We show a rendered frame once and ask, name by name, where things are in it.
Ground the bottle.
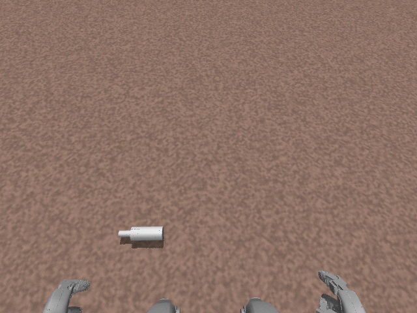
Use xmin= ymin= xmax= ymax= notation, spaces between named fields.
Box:
xmin=118 ymin=226 xmax=164 ymax=241

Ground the right robot hand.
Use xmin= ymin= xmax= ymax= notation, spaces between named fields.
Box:
xmin=316 ymin=270 xmax=366 ymax=313

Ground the left robot hand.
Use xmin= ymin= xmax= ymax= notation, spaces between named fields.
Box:
xmin=42 ymin=279 xmax=90 ymax=313

